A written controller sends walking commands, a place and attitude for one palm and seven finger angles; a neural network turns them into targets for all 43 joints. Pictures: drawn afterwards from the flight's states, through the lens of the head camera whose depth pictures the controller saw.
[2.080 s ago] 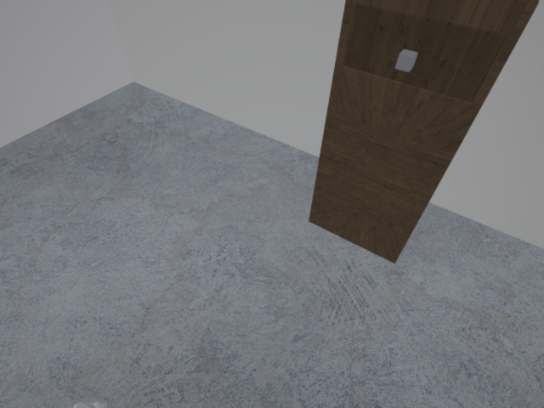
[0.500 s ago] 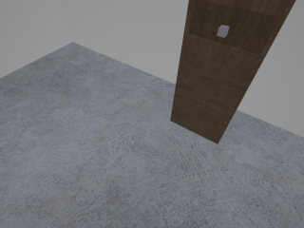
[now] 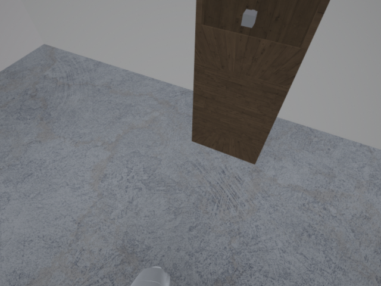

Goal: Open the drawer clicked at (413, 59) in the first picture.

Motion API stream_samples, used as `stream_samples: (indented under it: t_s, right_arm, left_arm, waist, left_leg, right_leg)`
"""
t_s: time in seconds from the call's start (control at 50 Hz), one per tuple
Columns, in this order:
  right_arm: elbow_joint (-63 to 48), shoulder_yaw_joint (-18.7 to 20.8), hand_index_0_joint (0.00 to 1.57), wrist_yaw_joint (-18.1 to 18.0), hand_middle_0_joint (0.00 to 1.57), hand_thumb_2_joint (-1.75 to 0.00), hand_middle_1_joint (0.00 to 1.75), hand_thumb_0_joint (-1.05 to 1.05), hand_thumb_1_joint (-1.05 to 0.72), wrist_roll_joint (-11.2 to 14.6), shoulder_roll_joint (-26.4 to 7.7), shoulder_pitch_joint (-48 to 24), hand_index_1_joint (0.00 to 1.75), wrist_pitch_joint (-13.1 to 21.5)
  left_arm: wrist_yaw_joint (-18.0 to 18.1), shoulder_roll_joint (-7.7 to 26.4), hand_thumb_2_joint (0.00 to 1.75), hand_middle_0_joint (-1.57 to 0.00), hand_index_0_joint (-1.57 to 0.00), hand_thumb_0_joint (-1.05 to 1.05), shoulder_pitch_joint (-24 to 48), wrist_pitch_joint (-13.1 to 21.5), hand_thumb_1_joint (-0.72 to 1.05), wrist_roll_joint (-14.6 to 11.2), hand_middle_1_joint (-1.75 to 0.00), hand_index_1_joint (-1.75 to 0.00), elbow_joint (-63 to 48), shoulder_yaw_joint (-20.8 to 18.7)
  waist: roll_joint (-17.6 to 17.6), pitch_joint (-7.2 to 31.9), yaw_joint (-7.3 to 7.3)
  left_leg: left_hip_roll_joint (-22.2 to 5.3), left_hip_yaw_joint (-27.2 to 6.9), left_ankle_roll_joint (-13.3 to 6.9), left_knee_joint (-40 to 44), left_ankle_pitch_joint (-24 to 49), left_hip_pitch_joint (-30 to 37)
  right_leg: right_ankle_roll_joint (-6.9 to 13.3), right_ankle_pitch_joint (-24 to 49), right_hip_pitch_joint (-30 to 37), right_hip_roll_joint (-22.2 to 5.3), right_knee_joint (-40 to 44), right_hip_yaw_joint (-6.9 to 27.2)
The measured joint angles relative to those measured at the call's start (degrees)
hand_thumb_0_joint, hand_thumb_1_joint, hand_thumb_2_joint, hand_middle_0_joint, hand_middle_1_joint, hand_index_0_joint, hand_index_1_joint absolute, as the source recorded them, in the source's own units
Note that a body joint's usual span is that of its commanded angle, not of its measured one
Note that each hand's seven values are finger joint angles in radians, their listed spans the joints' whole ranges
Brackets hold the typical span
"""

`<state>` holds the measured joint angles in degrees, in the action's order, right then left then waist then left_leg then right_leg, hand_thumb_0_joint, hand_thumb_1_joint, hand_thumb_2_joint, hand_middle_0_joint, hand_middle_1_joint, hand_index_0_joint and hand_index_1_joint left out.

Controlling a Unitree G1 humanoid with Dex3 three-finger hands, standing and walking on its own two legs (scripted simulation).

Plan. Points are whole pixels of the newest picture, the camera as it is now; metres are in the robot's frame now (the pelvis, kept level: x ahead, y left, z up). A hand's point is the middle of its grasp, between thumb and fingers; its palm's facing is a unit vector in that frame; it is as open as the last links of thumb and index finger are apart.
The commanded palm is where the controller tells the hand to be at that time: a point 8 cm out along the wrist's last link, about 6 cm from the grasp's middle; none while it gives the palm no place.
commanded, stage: turn to face it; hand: left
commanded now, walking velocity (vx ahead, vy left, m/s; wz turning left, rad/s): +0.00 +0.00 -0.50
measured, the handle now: (250, 16) +0.92 -0.11 +0.10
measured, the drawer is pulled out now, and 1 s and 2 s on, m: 0.00 0.00 0.00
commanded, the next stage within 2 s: take the last steps up to it in 0.36 s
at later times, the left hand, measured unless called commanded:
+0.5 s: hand (116, 249) +0.21 +0.21 -0.15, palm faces -0.23 -0.93 -0.28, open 7.4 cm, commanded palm none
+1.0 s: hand (123, 251) +0.21 +0.20 -0.18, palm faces -0.32 -0.94 -0.14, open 7.3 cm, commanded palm none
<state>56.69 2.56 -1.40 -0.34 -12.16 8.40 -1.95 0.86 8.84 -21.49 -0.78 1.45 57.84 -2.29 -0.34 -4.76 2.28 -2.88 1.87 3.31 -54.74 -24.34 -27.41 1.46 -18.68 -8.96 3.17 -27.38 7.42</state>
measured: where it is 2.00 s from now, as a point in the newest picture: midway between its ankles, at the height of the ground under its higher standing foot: (219, 249)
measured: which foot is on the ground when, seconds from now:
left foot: up 0.00-0.10, down 0.12-0.50, up 0.52-0.82, down 0.84-1.00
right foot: down 0.00-0.12, up 0.14-0.50, down 0.52-0.86, up 0.88-1.00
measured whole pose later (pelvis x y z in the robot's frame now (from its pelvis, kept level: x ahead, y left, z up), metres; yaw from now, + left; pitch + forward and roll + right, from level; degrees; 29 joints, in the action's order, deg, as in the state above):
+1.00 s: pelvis +0.15 +0.02 +0.00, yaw -21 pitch +0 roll -2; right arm 61.1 1.2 -1.6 -2.1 -7.2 21.5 3.8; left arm -1.6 11.9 -18.1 -1.2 1.9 63.0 -4.2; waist -2.4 0.5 -1.6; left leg -4.8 10.1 -0.7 -27.2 -18.3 -8.7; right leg 0.7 -19.0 -25.4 -1.9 -62.4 -2.6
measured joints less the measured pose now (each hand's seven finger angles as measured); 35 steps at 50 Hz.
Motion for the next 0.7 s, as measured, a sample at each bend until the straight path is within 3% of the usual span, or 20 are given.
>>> stream_samples:
  t_s: [0.08,0.12,0.2,0.24,0.28,0.42,0.52,0.56,0.62,0.7]
  right_arm:
    - [-2.9,0.1,0.20,0.0,0.20,-0.90,0.30,0.01,-0.90,0.4,1.0,-2.8,0.30,1.0]
    - [-4.1,-0.2,0.21,-0.1,0.20,-0.90,0.30,0.01,-0.90,0.3,1.1,-3.1,0.30,2.0]
    - [-5.1,-0.9,0.21,-0.2,0.20,-0.90,0.30,0.00,-0.90,-0.5,2.5,-3.2,0.30,2.6]
    - [-5.2,-1.3,0.21,-0.2,0.20,-0.90,0.30,0.00,-0.90,-0.9,3.1,-2.5,0.30,2.5]
    - [-4.8,-1.5,0.21,-0.2,0.21,-0.90,0.30,0.00,-0.90,-1.2,3.3,-1.6,0.30,2.4]
    - [-2.8,-0.6,0.21,0.2,0.21,-0.90,0.30,0.00,-0.90,-1.5,2.1,2.1,0.30,1.9]
    - [-0.8,0.5,0.21,0.7,0.21,-0.90,0.30,0.01,-0.90,-1.2,0.1,5.7,0.30,0.8]
    - [0.5,0.8,0.21,0.7,0.20,-0.90,0.30,0.01,-0.90,-1.2,-1.2,6.7,0.30,-0.6]
    - [2.2,1.0,0.20,1.2,0.20,-0.90,0.30,0.01,-0.90,-1.6,-1.9,8.2,0.30,-1.4]
    - [2.4,1.1,0.20,1.7,0.20,-0.90,0.30,0.01,-0.91,-1.8,-1.4,9.7,0.30,-0.3]
  left_arm:
    - [-0.1,0.8,0.90,-0.21,-0.21,0.01,0.2,-1.0,0.90,0.1,-0.30,-0.30,0.2,-1.0]
    - [0.0,1.6,0.90,-0.21,-0.21,0.01,0.3,-1.3,0.90,-0.2,-0.30,-0.30,-0.3,-1.6]
    - [0.0,4.5,0.90,-0.20,-0.21,0.01,4.0,-1.9,0.90,-0.4,-0.30,-0.30,-1.3,-3.2]
    - [-0.4,5.9,0.90,-0.20,-0.20,0.01,6.0,-1.9,0.91,-0.2,-0.30,-0.30,-2.2,-3.8]
    - [-0.8,6.8,0.90,-0.20,-0.20,0.01,7.7,-1.9,0.91,-0.2,-0.30,-0.30,-3.5,-4.1]
    - [-1.3,6.2,0.90,-0.20,-0.20,0.00,11.9,-2.3,0.91,-0.1,-0.30,-0.30,-6.5,-3.3]
    - [-1.2,4.5,0.90,-0.20,-0.20,0.00,12.8,-0.6,0.91,0.1,-0.30,-0.30,-7.6,-1.8]
    - [-1.0,3.0,0.90,-0.20,-0.20,0.00,12.7,-0.1,0.91,0.1,-0.30,-0.30,-7.0,-0.9]
    - [-0.8,1.2,0.90,-0.20,-0.20,0.00,10.8,0.4,0.91,0.1,-0.30,-0.30,-5.8,-0.2]
    - [-0.6,0.4,0.90,-0.20,-0.21,0.00,8.0,1.2,0.91,0.1,-0.30,-0.30,-3.1,-0.2]
  waist:
    - [-1.1,-0.2,0.09]
    - [-1.1,0.5,0.09]
    - [-2.8,0.2,0.54]
    - [-2.9,0.3,0.21]
    - [-2.7,0.6,-0.14]
    - [0.3,1.1,-2.63]
    - [1.9,1.6,-3.90]
    - [3.6,2.0,-4.34]
    - [3.6,3.3,-4.28]
    - [2.2,4.5,-4.59]
  left_leg:
    - [0.5,-0.5,-0.1,10.9,4.9,1.8]
    - [0.2,-0.4,-0.8,20.1,11.5,5.8]
    - [-0.5,3.0,-4.1,18.0,8.5,6.9]
    - [-0.9,4.1,-4.3,19.9,8.6,8.4]
    - [-1.2,5.1,-4.3,22.1,9.6,9.8]
    - [-2.5,8.7,-4.3,25.4,10.3,12.5]
    - [-3.9,10.3,-2.6,18.5,5.1,10.5]
    - [-3.9,6.4,-2.0,9.5,-2.2,7.1]
    - [-2.7,3.1,-1.8,-1.9,-1.5,2.6]
    - [-3.2,3.4,-1.0,-1.1,2.3,1.5]
  right_leg:
    - [-1.3,-1.2,0.1,0.0,-0.9,2.8]
    - [-2.1,-3.4,-0.9,0.8,-4.2,3.9]
    - [-2.5,-12.6,-9.8,-0.2,-27.4,-1.2]
    - [-2.9,-11.4,-13.5,-1.3,-35.5,-4.4]
    - [-3.3,-9.4,-15.7,-2.6,-38.0,-6.6]
    - [-3.3,-7.4,-13.5,-5.1,-23.1,-10.2]
    - [-1.2,1.2,-6.6,-4.8,-5.6,-10.5]
    - [-0.4,0.7,-6.7,-3.8,-6.6,-10.9]
    - [0.0,1.3,-4.7,-3.3,-3.5,-10.4]
    - [-0.1,2.7,-1.8,-3.1,1.0,-9.9]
